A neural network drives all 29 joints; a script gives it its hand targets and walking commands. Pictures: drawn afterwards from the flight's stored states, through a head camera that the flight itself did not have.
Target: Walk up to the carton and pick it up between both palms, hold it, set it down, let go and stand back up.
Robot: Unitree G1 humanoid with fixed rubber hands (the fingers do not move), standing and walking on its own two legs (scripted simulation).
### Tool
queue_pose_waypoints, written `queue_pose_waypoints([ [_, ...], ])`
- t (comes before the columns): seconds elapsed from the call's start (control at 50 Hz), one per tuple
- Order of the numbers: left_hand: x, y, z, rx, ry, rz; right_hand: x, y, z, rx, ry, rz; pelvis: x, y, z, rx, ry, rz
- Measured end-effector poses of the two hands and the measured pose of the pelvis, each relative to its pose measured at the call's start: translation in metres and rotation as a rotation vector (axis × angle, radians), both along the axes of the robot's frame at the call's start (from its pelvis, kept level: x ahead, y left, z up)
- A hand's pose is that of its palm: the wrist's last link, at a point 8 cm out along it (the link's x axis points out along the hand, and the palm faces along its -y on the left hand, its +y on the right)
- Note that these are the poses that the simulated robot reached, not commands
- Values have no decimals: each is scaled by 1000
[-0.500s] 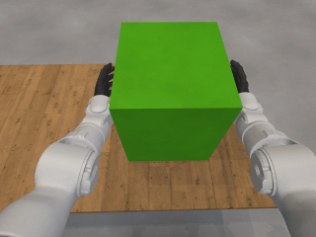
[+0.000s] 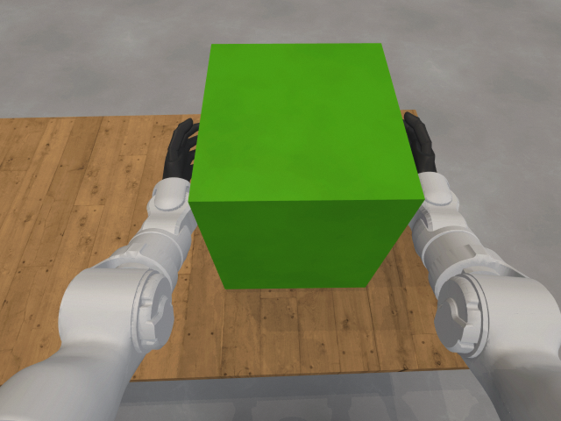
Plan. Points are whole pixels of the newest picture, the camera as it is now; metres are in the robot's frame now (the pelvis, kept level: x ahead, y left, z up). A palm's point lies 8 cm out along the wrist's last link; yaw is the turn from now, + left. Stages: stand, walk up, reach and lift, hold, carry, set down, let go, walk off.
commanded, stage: reach and lift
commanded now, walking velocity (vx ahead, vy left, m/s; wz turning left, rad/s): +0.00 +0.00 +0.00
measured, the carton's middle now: (295, 177) +0.49 +0.01 +0.01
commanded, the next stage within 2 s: none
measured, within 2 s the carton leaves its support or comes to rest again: leaves its support in 0.86 s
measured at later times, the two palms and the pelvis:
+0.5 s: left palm (183, 177) +0.45 +0.17 +0.05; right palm (421, 181) +0.45 -0.17 +0.06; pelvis +0.02 +0.00 +0.01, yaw +0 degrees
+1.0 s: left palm (172, 193) +0.41 +0.17 +0.08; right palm (431, 199) +0.41 -0.17 +0.08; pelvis +0.00 +0.00 +0.01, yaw +1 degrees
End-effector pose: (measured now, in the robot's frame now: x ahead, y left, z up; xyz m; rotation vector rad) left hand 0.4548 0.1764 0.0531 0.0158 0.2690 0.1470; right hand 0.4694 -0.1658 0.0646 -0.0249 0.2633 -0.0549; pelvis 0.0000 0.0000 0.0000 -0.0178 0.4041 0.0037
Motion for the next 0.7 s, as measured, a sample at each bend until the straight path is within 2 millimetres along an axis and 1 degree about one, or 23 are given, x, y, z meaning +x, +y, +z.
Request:
queue_pose_waypoints([
  [0.16,-2,-5,-3,-12,-25,-19,-13,-4,-6,9,-54,-25,9,3,7,2,-60,2],
  [0.4,-2,-5,-2,15,-22,-16,-14,-4,-6,-31,-78,-21,21,1,12,3,-112,-2],
  [0.56,-5,-6,-1,27,-22,-27,-19,-4,-5,-57,-77,-25,25,1,13,0,-137,5],
  [0.7,-15,-7,0,38,-17,-31,-30,-5,-4,-55,-74,-29,25,3,13,-2,-160,3],
])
